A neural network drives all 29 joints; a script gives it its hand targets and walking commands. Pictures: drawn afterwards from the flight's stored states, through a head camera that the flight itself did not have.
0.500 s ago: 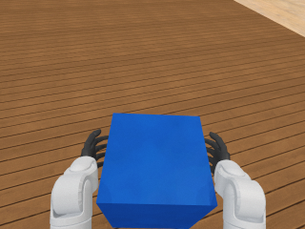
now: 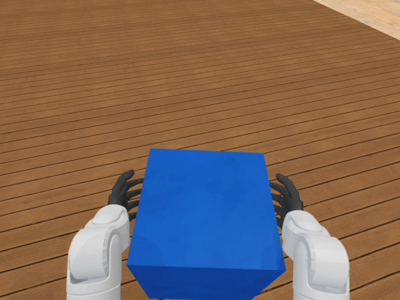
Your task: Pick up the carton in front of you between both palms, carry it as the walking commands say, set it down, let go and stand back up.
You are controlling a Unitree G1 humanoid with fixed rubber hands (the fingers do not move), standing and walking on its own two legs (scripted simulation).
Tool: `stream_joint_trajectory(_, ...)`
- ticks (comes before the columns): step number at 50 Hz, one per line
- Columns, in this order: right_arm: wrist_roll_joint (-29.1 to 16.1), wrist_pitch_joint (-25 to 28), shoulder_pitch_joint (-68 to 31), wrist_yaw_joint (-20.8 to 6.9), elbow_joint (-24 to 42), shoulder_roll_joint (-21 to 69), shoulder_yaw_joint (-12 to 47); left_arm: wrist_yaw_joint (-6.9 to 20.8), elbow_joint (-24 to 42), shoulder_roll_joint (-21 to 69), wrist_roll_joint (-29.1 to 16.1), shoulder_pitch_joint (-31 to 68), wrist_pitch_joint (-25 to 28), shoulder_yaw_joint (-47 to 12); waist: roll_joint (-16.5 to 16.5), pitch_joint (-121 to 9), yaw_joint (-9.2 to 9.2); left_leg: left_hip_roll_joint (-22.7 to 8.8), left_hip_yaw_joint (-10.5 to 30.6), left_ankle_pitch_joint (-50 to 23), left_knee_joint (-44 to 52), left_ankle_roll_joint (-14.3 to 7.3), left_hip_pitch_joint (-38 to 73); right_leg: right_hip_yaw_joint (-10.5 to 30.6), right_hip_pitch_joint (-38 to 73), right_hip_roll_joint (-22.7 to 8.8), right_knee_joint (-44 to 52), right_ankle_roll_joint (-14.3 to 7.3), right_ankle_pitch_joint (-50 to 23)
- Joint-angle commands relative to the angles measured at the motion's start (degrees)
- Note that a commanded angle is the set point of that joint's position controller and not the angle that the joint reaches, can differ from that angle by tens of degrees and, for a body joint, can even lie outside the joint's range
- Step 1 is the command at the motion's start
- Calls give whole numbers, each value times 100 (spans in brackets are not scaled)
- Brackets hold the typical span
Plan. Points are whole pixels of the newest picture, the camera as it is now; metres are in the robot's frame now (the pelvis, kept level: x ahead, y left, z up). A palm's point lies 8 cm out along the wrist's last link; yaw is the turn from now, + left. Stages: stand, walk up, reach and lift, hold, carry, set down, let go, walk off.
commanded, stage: carry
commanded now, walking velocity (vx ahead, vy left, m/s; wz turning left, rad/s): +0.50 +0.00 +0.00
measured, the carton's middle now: (202, 230) +0.27 +0.00 +0.02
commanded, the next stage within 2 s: none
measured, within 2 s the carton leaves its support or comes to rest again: neither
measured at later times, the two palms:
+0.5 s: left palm (143, 101) +0.61 +0.17 +0.09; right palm (252, 101) +0.60 -0.13 +0.09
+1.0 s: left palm (166, 46) +0.95 +0.14 +0.09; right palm (246, 48) +0.94 -0.15 +0.09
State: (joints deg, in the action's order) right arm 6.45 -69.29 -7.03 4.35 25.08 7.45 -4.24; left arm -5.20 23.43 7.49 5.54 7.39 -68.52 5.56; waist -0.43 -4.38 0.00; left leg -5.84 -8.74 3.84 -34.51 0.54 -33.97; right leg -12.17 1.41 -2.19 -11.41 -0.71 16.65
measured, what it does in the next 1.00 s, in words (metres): walks ahead: left foot, then right foot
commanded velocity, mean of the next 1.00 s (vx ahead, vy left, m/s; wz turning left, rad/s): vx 0.50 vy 0.00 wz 0.00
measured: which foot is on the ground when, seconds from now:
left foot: up 0.00-0.08, down 0.10-0.62, up 0.64-1.00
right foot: down 0.00-0.12, up 0.14-0.56, down 0.58-1.00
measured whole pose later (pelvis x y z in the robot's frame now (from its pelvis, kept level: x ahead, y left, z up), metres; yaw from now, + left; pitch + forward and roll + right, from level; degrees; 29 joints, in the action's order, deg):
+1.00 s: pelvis +0.68 +0.00 +0.00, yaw +0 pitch +4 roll +1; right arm 6.3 -69.6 -7.4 4.4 25.5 7.5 -4.4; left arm -5.1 23.9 7.5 5.6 7.7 -68.9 5.6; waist -0.4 -4.2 -0.1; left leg -5.4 -9.3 3.3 -32.8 0.4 -33.3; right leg -11.8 2.2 -2.7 -11.5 0.2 17.5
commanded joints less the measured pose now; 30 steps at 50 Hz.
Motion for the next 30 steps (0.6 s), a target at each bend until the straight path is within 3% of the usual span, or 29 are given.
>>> stream_joint_trajectory(1, -2215, -84, -2422, -1262, 112, 4917, 4027, 1543, 241, 4664, -2182, 2292, -186, -3873, 954, -473, 108, 205, -302, -285, 576, -126, 88, 344, 697, -1214, 23, -485, -3035)
stream_joint_trajectory(3, -2238, -145, -2440, -1293, 39, 4863, 3968, 1525, 205, 4623, -2163, 2359, -237, -3883, 1019, -663, 59, 414, -512, -112, 770, -225, 940, 117, 649, -1166, -668, -330, -4033)
stream_joint_trajectory(4, -2227, -157, -2390, -1307, -43, 4863, 3917, 1520, 214, 4612, -2179, 2434, -258, -3903, 856, -973, -49, 684, -803, -6, 1057, -241, 1940, -193, 351, -962, -1553, -181, -4249)
stream_joint_trajectory(5, -2209, -163, -2368, -1329, -117, 4841, 3839, 1520, 219, 4585, -2182, 2498, -273, -3932, 485, -1379, -155, 512, -562, 362, 968, -255, 3241, -198, -457, -757, -2640, -59, -3525)
stream_joint_trajectory(6, -2130, -146, -2355, -1361, -241, 4760, 3735, 1510, 286, 4634, -2235, 2652, -311, -3999, -709, -1919, -204, -1133, 1857, 1208, 1275, -830, 4612, -46, -2054, -325, -4403, 202, -1997)
stream_joint_trajectory(7, -2141, -101, -2275, -1377, -459, 4921, 3794, 1524, 308, 4669, -2250, 2680, -312, -4046, -1954, -2135, -164, -1958, 3834, 759, 2127, -1410, 5251, 425, -3440, 375, -5739, 271, 866)
stream_joint_trajectory(8, -2227, -61, -2344, -1395, -345, 5099, 3789, 1537, 209, 4842, -2254, 2801, -255, -4097, -1426, -1979, -145, -1905, 3379, -213, 2026, -1420, 5104, 1072, -3861, 79, -6466, 121, 1036)
stream_joint_trajectory(10, -2302, 55, -2541, -1414, -248, 5494, 3881, 1562, 195, 5247, -2310, 2922, -106, -4178, -429, -1831, -150, -1567, 2176, -1266, 1800, -1056, 4406, 1268, -3863, -432, -6170, -66, 515)
stream_joint_trajectory(11, -2353, 111, -2653, -1422, -175, 5624, 3940, 1558, 175, 5429, -2336, 2930, -37, -4207, -324, -1765, -91, -1419, 1776, -1056, 1930, -862, 4087, 1280, -3714, -561, -5686, -74, 201)
stream_joint_trajectory(12, -2373, 158, -2665, -1432, -121, 5696, 3973, 1541, 173, 5517, -2334, 2867, 24, -4227, -415, -1785, -72, -1303, 1448, -768, 2051, -738, 3911, 1167, -3527, -564, -5377, -46, -7)
stream_joint_trajectory(14, -2385, 221, -2502, -1465, -64, 5687, 3994, 1490, 162, 5596, -2282, 2639, 127, -4266, -645, -1733, -69, -1177, 1080, -572, 2268, -740, 3820, 934, -3494, -493, -4828, 42, -210)
stream_joint_trajectory(20, -2384, 218, -2277, -1491, 213, 5236, 3966, 1377, 456, 5312, -2200, 2483, 154, -4317, -760, -1105, -88, -894, 369, -1024, 2448, -780, 4016, 399, -3846, -406, -2905, 216, -991)
stream_joint_trajectory(26, -2170, -15, -2157, -1374, 133, 4754, 3785, 1419, 472, 4797, -2268, 2479, -152, -4183, -891, -564, -106, -816, -26, -1912, 2211, -576, 4132, 10, -3202, -143, -1697, -21, -1584)
stream_joint_trajectory(28, -2157, -93, -2275, -1358, 105, 4667, 3779, 1448, 343, 4718, -2260, 2460, -224, -4104, -848, -829, -11, -683, -355, -2794, 1255, -381, 4009, -294, -2108, 161, -1392, -95, -1449)
stream_joint_trajectory(29, -2160, -130, -2310, -1353, 90, 4628, 3786, 1461, 244, 4694, -2248, 2430, -246, -4043, -586, -1166, 60, -444, -573, -2784, 248, -237, 3561, -462, -998, 381, -1287, -110, -1107)
stream_joint_trajectory(30, -2165, -158, -2400, -1356, 59, 4575, 3789, 1472, 193, 4646, -2237, 2389, -269, -3982, -36, -1584, 203, -311, -512, -1350, -1108, -99, 2579, 617, 155, -480, -1170, -154, -439)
